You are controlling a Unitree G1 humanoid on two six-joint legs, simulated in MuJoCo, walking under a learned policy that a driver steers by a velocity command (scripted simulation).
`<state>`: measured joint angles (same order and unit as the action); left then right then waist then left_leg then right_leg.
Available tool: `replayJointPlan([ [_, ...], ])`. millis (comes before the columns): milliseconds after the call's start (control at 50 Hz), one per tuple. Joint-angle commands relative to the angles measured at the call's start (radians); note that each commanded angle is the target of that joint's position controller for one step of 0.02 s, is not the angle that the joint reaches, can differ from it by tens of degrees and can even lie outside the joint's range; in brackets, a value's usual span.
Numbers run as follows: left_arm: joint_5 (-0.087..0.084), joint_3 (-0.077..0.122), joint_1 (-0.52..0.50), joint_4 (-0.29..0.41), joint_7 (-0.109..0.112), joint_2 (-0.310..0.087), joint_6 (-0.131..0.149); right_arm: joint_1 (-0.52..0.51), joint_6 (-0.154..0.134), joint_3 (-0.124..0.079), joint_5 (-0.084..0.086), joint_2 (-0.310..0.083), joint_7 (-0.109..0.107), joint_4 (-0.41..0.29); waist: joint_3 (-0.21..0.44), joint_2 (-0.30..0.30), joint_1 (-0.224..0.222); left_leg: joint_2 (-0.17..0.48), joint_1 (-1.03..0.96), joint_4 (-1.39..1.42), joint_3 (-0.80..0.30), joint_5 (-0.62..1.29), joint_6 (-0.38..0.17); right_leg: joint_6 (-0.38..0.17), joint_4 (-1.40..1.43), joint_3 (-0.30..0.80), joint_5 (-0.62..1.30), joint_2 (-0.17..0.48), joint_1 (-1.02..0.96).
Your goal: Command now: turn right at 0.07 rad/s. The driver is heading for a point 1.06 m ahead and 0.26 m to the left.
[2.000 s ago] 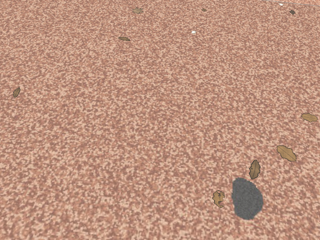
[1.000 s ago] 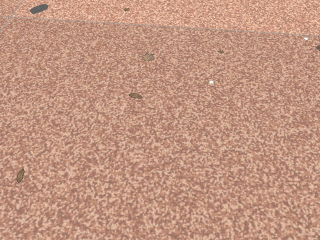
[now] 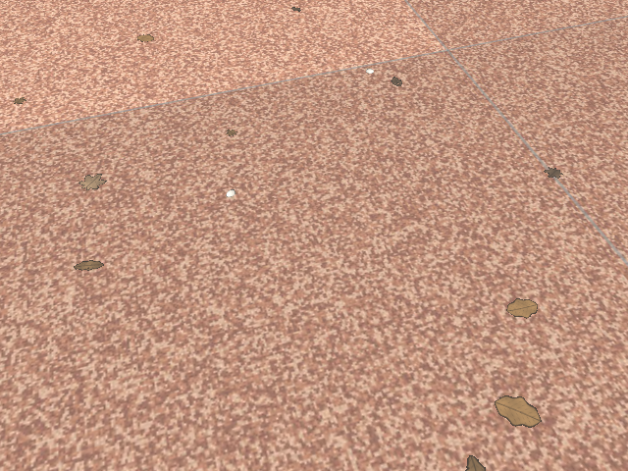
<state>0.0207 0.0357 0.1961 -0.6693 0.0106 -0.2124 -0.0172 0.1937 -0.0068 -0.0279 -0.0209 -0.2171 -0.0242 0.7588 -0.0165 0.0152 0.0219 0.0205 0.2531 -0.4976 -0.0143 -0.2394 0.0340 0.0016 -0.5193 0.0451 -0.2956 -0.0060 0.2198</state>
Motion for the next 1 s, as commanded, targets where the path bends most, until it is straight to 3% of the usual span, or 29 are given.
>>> replayJointPlan([
  [20, 0.001, 0.027, -0.031, 0.063, 0.000, -0.116, 0.035, -0.037, -0.011, -0.028, 0.002, -0.101, -0.008, -0.057, 0.011, -0.115, -0.008, 0.021, -0.027, 0.044, -0.026, 0.065, -0.008, -0.053, 0.143, 0.113, 0.057, 0.094, 0.052],
  [240, -0.006, 0.016, 0.000, 0.015, 0.003, -0.086, 0.047, 0.018, -0.010, -0.033, 0.009, -0.100, -0.018, 0.038, 0.014, -0.034, -0.009, 0.031, -0.056, 0.055, -0.032, 0.102, 0.003, -0.057, 0.136, 0.090, 0.091, 0.066, 0.043],
  [720, -0.018, 0.019, 0.078, -0.194, 0.018, -0.087, 0.044, 0.062, 0.008, -0.031, 0.018, -0.098, -0.040, 0.230, -0.008, -0.017, -0.012, 0.024, -0.079, 0.081, -0.026, 0.147, -0.011, -0.041, 0.144, 0.031, 0.178, 0.031, 0.010],
  [740, -0.019, 0.017, 0.098, -0.213, 0.020, -0.079, 0.042, 0.083, 0.009, -0.027, 0.019, -0.082, -0.040, 0.247, 0.015, -0.026, -0.012, 0.008, -0.089, 0.078, -0.007, 0.058, -0.012, -0.043, 0.160, 0.026, 0.060, 0.024, 0.000],
  [760, -0.025, 0.023, 0.106, -0.223, 0.023, -0.095, 0.037, 0.085, 0.009, -0.027, 0.026, -0.080, -0.040, 0.256, -0.004, -0.043, -0.018, -0.022, -0.060, 0.041, 0.026, -0.077, -0.019, -0.059, 0.176, 0.037, -0.134, 0.020, 0.011],
  [780, -0.031, 0.033, 0.112, -0.227, 0.026, -0.125, 0.034, 0.076, 0.006, -0.029, 0.030, -0.082, -0.040, 0.254, -0.038, -0.080, -0.026, -0.049, 0.001, -0.016, 0.057, -0.211, -0.027, -0.088, 0.205, 0.083, -0.330, 0.045, 0.035],
  [820, -0.041, 0.047, 0.158, -0.236, 0.026, -0.177, 0.042, 0.020, -0.019, -0.024, 0.032, -0.066, -0.031, 0.223, -0.106, -0.179, -0.056, -0.054, 0.156, -0.165, 0.078, -0.242, -0.043, -0.175, 0.321, 0.291, -0.561, 0.192, 0.030],
  [840, -0.047, 0.056, 0.165, -0.241, 0.026, -0.200, 0.051, 0.004, -0.037, -0.020, 0.035, -0.055, -0.020, 0.211, -0.135, -0.212, -0.060, -0.021, 0.175, -0.232, 0.047, -0.204, -0.060, -0.220, 0.365, 0.394, -0.569, 0.265, 0.057],
  [860, -0.048, 0.055, 0.146, -0.238, 0.027, -0.196, 0.060, 0.013, -0.053, -0.022, 0.044, -0.058, -0.009, 0.209, -0.151, -0.207, -0.042, 0.006, 0.190, -0.260, 0.024, -0.200, -0.079, -0.239, 0.376, 0.427, -0.532, 0.298, 0.064],
  [900, -0.057, 0.049, 0.067, -0.217, 0.022, -0.176, 0.067, 0.076, -0.076, -0.022, 0.054, -0.053, 0.010, 0.229, -0.145, -0.177, 0.014, 0.016, 0.090, -0.121, 0.032, -0.208, -0.119, -0.209, 0.337, 0.347, -0.428, 0.269, 0.094],
  [920, -0.064, 0.046, 0.010, -0.203, 0.017, -0.168, 0.064, 0.166, -0.083, -0.026, 0.051, -0.050, 0.014, 0.271, -0.122, -0.143, 0.063, -0.013, -0.093, 0.010, 0.064, -0.108, -0.125, -0.172, 0.285, 0.253, -0.357, 0.205, 0.180],
  [940, -0.060, 0.038, -0.013, -0.195, 0.014, -0.142, 0.066, 0.245, -0.083, -0.036, 0.041, -0.066, 0.015, 0.311, -0.095, -0.081, 0.088, -0.021, -0.230, 0.060, 0.035, -0.035, -0.113, -0.133, 0.166, 0.163, -0.254, 0.134, 0.246],
  [960, -0.045, 0.015, -0.032, -0.181, 0.007, -0.072, 0.076, 0.359, -0.085, -0.052, 0.035, -0.125, 0.011, 0.331, -0.036, 0.105, 0.119, 0.148, -0.358, 0.190, -0.221, -0.156, -0.150, -0.069, -0.148, 0.013, -0.139, 0.031, 0.342],
  [980, -0.052, 0.016, -0.034, -0.141, 0.014, -0.056, 0.092, 0.450, -0.093, -0.075, 0.035, -0.244, 0.023, 0.336, -0.020, 0.320, 0.124, 0.344, -0.427, 0.355, -0.642, -0.351, -0.290, -0.037, -0.406, -0.043, -0.243, -0.062, 0.532],
  [1000, -0.069, 0.025, -0.027, -0.146, 0.012, -0.104, 0.104, 0.371, -0.106, -0.052, 0.023, -0.181, 0.026, 0.315, -0.073, 0.188, 0.079, 0.386, -0.358, 0.374, -0.710, -0.436, -0.325, -0.050, -0.597, 0.044, -0.247, 0.005, 0.598],
])
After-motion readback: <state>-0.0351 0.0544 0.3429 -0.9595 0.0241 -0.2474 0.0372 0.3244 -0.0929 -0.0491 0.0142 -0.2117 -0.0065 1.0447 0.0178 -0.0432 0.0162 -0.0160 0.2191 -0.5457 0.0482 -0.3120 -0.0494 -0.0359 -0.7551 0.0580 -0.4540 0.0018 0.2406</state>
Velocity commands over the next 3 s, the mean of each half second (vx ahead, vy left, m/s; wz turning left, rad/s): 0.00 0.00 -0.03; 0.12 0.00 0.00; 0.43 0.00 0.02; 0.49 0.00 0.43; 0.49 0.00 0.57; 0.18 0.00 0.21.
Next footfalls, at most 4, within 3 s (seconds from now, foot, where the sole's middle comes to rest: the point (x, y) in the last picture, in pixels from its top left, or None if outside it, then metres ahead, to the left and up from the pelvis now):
1.42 right None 0.44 -0.11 -0.77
1.96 left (260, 384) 0.72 0.16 -0.77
2.46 right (288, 264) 1.07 0.10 -0.77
2.86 left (193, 292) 0.99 0.34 -0.77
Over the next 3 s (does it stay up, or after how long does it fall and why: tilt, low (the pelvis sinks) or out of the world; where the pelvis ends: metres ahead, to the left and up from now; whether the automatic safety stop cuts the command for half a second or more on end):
stays up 0.99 0.20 0.00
